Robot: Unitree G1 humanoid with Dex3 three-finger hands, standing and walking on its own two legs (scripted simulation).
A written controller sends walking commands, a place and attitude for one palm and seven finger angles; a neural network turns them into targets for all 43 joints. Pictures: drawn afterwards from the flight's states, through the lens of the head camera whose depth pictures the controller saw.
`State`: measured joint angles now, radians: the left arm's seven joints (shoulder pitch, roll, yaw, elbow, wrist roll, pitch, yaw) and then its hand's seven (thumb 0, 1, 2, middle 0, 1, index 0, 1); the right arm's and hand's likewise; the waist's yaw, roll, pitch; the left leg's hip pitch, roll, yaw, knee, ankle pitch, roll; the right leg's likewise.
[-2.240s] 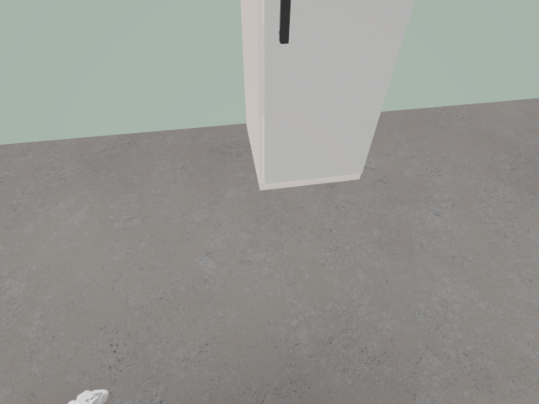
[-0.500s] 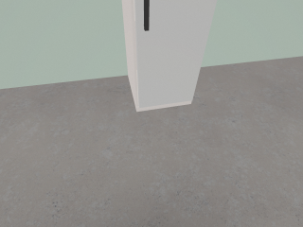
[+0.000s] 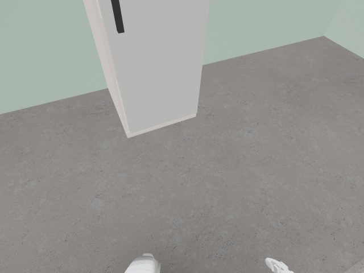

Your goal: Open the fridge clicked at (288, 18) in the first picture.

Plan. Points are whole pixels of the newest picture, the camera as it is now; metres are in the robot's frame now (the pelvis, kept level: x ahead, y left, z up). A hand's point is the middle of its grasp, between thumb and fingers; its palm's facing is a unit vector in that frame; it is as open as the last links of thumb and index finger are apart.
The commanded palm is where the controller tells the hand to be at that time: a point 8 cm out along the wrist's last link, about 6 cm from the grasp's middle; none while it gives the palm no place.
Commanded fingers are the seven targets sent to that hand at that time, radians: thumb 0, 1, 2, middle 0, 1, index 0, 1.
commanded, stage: walk to a spot facing it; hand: left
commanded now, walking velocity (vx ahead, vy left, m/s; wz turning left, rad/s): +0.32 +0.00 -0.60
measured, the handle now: out of the picture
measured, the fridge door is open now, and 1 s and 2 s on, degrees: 0 0 0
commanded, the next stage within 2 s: turn to face it in 1.28 s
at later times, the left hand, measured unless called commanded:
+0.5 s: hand (156, 179) +0.40 +0.13 -0.15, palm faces -0.41 -0.88 -0.22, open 7.4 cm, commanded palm none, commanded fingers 0.00 0.90 0.90 -0.20 -0.30 -0.20 -0.30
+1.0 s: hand (170, 161) +0.50 +0.11 -0.19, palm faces -0.45 -0.87 -0.19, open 7.3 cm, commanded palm none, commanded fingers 0.00 0.90 0.90 -0.20 -0.30 -0.20 -0.30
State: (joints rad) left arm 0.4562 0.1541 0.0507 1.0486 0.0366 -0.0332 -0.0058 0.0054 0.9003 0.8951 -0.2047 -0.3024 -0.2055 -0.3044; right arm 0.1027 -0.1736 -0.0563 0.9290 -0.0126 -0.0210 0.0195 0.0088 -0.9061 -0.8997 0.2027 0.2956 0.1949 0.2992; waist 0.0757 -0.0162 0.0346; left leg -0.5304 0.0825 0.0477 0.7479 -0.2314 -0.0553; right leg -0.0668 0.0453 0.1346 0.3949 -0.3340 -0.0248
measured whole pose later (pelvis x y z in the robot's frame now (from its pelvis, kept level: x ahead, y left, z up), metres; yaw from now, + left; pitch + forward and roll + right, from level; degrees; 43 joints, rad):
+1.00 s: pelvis +0.38 -0.06 -0.02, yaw -34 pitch -1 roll -2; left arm 0.33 0.23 0.08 1.00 0.02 -0.01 -0.01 0.00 0.92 0.90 -0.20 -0.30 -0.20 -0.30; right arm 0.14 -0.17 -0.04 0.92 -0.03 -0.06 0.01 0.00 -0.91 -0.90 0.20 0.30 0.20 0.30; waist 0.05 -0.03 0.02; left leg -0.39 0.08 0.13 0.61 -0.21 0.00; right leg -0.20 0.03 0.02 0.66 -0.43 -0.01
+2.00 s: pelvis +0.49 -0.11 -0.01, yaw -35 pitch +1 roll -2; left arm 0.17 0.23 0.10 0.96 0.03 0.07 0.01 0.01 0.91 0.90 -0.20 -0.30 -0.20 -0.30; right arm 0.23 -0.20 -0.07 0.95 -0.03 0.02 -0.01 0.01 -0.91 -0.90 0.20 0.30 0.20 0.30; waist -0.02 -0.05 0.07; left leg -0.36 0.02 0.11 0.63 -0.28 0.06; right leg -0.50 -0.10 -0.08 1.13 -0.41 0.06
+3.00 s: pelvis +0.46 -0.11 +0.00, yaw +2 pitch +1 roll -1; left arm 0.18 0.28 0.08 0.91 0.02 0.06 0.01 0.01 0.91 0.90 -0.20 -0.30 -0.20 -0.30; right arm 0.14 -0.22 -0.05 0.91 -0.02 0.03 0.01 0.00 -0.90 -0.90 0.21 0.30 0.20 0.30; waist 0.01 -0.03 0.10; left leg -0.26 -0.02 -0.01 0.51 -0.27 0.03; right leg -0.47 -0.10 -0.03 1.03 -0.44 0.10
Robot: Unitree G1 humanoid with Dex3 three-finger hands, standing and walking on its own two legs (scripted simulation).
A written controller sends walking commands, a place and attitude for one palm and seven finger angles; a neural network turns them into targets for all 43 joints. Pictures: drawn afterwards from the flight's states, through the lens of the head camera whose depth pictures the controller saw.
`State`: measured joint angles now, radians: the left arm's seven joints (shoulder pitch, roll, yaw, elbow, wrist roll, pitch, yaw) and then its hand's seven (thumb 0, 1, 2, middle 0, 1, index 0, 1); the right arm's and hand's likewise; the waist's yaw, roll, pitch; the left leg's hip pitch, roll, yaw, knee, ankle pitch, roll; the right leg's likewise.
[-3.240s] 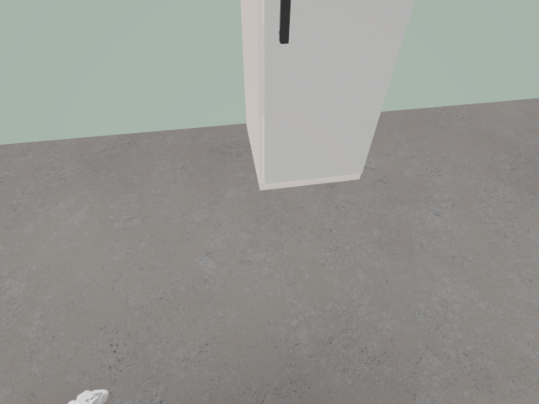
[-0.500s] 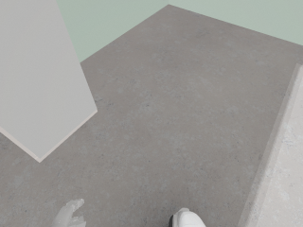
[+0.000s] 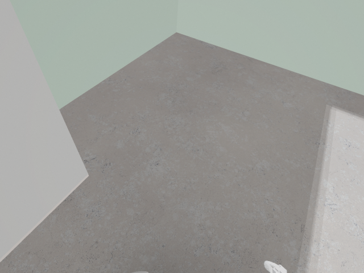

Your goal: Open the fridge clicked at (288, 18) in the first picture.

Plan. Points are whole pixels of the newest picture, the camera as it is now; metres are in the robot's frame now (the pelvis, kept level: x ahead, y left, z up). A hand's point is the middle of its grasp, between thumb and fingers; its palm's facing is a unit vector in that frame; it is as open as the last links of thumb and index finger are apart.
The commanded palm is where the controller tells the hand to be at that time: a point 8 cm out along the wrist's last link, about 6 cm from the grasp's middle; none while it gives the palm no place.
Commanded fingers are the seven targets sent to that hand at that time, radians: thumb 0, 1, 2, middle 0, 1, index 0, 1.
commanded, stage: walk to a spot facing it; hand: left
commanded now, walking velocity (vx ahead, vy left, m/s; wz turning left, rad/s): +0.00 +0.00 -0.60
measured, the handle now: out of the picture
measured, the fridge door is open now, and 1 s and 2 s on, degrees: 0 0 0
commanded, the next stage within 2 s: turn to face it in 0.28 s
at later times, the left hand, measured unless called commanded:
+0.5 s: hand (141, 221) +0.28 +0.14 -0.16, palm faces -0.31 -0.93 -0.21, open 7.4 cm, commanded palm none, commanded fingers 0.00 0.90 0.90 -0.20 -0.30 -0.20 -0.30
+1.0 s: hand (104, 248) +0.20 +0.22 -0.18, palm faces +0.02 -0.98 -0.20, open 7.4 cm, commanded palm none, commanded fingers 0.00 0.90 0.90 -0.20 -0.30 -0.20 -0.30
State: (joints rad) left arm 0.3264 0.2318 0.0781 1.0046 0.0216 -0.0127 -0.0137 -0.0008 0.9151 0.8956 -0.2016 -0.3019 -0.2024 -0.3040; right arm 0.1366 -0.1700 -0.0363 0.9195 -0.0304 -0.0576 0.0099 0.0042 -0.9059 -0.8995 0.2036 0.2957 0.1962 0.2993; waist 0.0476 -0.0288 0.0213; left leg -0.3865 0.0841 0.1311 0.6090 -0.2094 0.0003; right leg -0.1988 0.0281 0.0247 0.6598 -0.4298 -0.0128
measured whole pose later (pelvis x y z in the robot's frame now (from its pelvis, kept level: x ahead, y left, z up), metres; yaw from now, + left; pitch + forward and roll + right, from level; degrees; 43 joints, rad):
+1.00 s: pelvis +0.12 +0.02 +0.00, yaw -1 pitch +1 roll -2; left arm 0.17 0.23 0.10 0.96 0.03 0.07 0.01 0.01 0.91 0.90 -0.20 -0.30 -0.20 -0.30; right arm 0.23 -0.20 -0.07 0.95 -0.03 0.02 -0.01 0.01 -0.91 -0.90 0.20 0.30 0.20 0.30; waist -0.02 -0.05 0.07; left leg -0.36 0.02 0.11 0.63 -0.28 0.06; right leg -0.50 -0.10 -0.08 1.13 -0.41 0.06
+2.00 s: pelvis +0.09 +0.00 +0.01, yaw +35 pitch +1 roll -1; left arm 0.18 0.28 0.08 0.91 0.02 0.06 0.01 0.01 0.91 0.90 -0.20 -0.30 -0.20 -0.30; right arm 0.14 -0.22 -0.05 0.91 -0.02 0.03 0.01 0.00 -0.90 -0.90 0.21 0.30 0.20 0.30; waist 0.01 -0.03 0.10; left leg -0.26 -0.02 -0.01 0.51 -0.27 0.03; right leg -0.47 -0.10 -0.03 1.03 -0.44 0.10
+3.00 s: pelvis +0.10 -0.02 +0.01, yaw +61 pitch -2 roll +1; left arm 0.25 0.20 0.03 0.99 0.03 0.02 0.00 0.01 0.91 0.90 -0.20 -0.30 -0.20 -0.30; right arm 0.21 -0.18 -0.03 1.00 -0.02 0.02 0.00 0.00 -0.90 -0.90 0.21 0.30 0.20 0.30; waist 0.00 0.01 0.02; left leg -0.21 -0.02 0.01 0.50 -0.26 0.01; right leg -0.23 -0.05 -0.07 0.62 -0.40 0.04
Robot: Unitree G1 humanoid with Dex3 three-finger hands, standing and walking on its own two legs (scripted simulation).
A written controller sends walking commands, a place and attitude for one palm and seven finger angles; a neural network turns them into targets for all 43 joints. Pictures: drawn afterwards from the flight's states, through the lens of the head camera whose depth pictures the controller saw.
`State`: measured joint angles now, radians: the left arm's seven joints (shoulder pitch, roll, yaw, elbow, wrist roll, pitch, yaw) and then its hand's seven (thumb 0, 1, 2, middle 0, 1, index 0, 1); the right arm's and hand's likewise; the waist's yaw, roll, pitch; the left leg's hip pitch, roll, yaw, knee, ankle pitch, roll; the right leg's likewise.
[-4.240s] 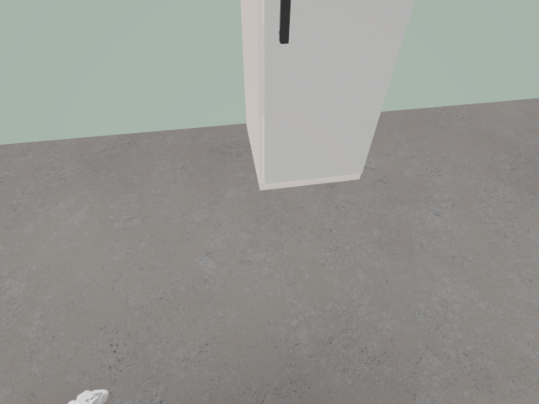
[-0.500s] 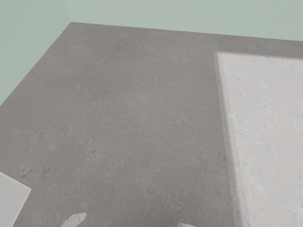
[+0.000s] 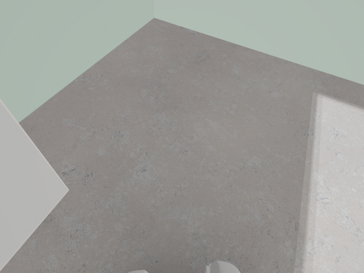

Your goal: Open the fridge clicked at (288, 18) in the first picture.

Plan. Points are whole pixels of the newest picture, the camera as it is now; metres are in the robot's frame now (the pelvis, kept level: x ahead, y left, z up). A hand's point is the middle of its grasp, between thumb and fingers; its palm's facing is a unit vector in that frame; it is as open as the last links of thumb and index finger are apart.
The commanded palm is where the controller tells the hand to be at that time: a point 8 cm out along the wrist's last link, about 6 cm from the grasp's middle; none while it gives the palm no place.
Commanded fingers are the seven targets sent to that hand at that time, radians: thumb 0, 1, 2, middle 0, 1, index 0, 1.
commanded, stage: turn to face it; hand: left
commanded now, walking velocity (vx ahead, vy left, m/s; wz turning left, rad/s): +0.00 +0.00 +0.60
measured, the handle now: out of the picture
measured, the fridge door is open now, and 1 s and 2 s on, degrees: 0 0 0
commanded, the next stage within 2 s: take the last steps up to it in 1.72 s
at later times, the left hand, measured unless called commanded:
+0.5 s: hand out of the picture +0.01 +0.16 -0.14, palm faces +0.33 -0.90 -0.28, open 7.4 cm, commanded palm none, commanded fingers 0.00 0.90 0.90 -0.20 -0.30 -0.20 -0.30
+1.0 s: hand out of the picture -0.10 +0.20 -0.16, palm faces +0.61 -0.75 -0.27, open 7.4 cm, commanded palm none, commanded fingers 0.00 0.90 0.90 -0.20 -0.30 -0.20 -0.30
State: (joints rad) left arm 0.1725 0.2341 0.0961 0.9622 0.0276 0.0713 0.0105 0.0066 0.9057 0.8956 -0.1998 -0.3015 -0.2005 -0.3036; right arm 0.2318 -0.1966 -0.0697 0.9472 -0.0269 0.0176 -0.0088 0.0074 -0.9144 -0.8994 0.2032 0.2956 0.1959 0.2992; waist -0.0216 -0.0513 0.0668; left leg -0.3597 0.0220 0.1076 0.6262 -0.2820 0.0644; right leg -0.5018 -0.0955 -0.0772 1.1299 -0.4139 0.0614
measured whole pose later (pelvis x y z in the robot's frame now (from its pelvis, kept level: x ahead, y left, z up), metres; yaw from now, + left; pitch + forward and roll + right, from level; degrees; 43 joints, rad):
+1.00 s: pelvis -0.03 -0.02 +0.01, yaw +37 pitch +1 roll -1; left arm 0.18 0.28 0.08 0.91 0.02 0.06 0.01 0.01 0.91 0.90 -0.20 -0.30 -0.20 -0.30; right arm 0.14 -0.22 -0.05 0.91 -0.02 0.03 0.01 0.00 -0.90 -0.90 0.21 0.30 0.20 0.30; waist 0.01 -0.03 0.10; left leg -0.26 -0.02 -0.01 0.51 -0.27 0.03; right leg -0.47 -0.10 -0.03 1.03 -0.44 0.10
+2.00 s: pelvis -0.01 -0.04 +0.01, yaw +62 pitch -2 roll +1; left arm 0.25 0.20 0.03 0.99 0.03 0.02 0.00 0.01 0.91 0.90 -0.20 -0.30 -0.20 -0.30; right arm 0.21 -0.18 -0.03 1.00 -0.02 0.02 0.00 0.00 -0.90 -0.90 0.21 0.30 0.20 0.30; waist 0.00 0.01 0.02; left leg -0.21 -0.02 0.01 0.50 -0.26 0.01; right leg -0.23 -0.05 -0.07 0.62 -0.40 0.04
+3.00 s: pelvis +0.10 +0.19 +0.00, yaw +64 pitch -2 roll +1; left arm 0.13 0.17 0.03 1.01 0.03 -0.04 0.01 0.00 0.91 0.90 -0.20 -0.30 -0.20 -0.30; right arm 0.33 -0.16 -0.05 1.12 -0.01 0.00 -0.03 0.00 -0.91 -0.90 0.20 0.30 0.20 0.30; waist -0.04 0.05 0.07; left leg -0.16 0.06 0.10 0.73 -0.53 -0.02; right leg -0.35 -0.06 -0.13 0.61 -0.20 -0.04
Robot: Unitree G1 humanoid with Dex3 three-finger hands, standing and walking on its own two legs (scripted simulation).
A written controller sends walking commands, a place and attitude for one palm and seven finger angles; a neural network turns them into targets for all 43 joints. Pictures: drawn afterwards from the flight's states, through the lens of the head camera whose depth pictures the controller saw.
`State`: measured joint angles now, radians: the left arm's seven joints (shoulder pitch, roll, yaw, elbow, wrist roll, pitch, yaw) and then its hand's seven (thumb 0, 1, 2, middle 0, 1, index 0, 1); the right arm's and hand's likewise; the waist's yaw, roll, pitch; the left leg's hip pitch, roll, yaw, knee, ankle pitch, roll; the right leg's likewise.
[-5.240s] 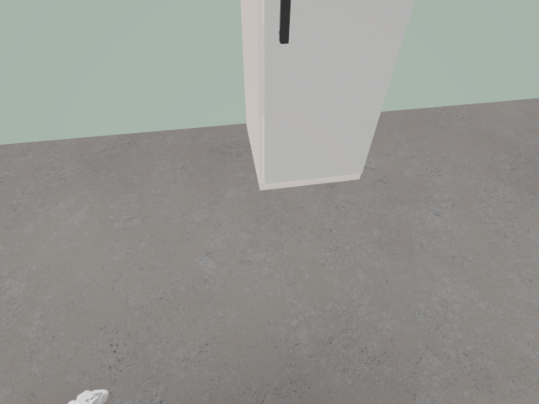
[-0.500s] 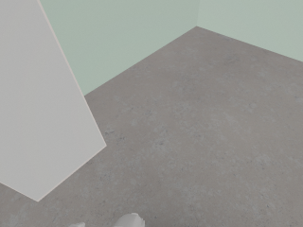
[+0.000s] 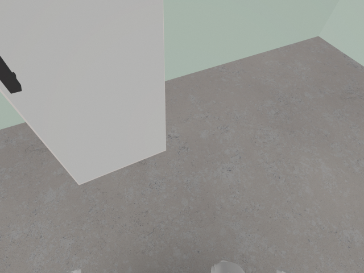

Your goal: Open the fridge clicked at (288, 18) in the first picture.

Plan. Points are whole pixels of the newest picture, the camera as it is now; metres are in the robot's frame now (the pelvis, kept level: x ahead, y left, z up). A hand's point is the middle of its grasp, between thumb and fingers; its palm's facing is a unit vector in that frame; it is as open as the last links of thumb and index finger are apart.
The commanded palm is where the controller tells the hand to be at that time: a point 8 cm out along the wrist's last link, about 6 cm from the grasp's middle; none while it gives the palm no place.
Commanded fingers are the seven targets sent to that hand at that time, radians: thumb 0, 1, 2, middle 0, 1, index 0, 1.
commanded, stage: turn to face it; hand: left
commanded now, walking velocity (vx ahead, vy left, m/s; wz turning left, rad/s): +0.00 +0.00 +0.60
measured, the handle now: out of the picture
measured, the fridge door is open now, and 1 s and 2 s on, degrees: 0 0 0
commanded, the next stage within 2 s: take the last steps up to it in 0.72 s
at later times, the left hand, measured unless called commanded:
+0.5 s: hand out of the picture +0.01 +0.18 -0.15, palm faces +0.30 -0.91 -0.27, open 7.4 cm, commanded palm none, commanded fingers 0.00 0.90 0.90 -0.20 -0.30 -0.20 -0.30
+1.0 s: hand out of the picture -0.04 +0.18 -0.16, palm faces +0.45 -0.86 -0.25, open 7.4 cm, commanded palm none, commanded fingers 0.00 0.90 0.90 -0.20 -0.30 -0.20 -0.30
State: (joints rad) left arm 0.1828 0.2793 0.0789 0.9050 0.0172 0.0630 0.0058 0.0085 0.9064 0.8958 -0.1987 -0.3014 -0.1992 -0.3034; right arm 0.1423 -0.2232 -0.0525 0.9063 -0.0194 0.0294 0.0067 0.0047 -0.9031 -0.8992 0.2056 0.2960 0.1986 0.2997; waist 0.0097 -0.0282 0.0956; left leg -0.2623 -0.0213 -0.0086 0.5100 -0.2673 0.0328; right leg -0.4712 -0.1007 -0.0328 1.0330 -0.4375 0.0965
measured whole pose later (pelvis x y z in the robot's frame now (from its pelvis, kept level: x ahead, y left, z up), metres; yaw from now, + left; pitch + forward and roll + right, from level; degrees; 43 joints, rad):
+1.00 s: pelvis +0.00 -0.03 +0.00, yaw +26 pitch -2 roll +1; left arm 0.25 0.20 0.03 0.99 0.03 0.02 0.00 0.01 0.91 0.90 -0.20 -0.30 -0.20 -0.30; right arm 0.21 -0.18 -0.03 1.00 -0.02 0.02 0.00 0.00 -0.90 -0.90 0.21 0.30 0.20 0.30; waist 0.00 0.01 0.02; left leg -0.21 -0.02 0.01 0.50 -0.26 0.01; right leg -0.23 -0.05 -0.07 0.62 -0.40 0.04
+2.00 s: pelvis +0.23 +0.10 -0.01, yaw +28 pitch -2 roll +1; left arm 0.13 0.17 0.03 1.01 0.03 -0.04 0.01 0.00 0.91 0.90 -0.20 -0.30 -0.20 -0.30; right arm 0.33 -0.16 -0.05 1.12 -0.01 0.00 -0.03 0.00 -0.91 -0.90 0.20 0.30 0.20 0.30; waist -0.04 0.05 0.07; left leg -0.16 0.06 0.10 0.73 -0.53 -0.02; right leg -0.35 -0.06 -0.13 0.61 -0.20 -0.04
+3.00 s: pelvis +0.17 +0.09 +0.00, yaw +27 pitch -2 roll +0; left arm 0.31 0.10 0.00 1.14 0.01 0.01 0.03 0.00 0.90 0.90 -0.20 -0.30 -0.20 -0.30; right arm 0.35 -0.12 -0.02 1.18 -0.01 0.01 -0.03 0.00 -0.91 -0.90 0.20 0.30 0.19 0.30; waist -0.01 0.00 0.03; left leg -0.23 0.03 0.09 0.40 -0.13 0.01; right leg -0.15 0.00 -0.05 0.44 -0.25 -0.02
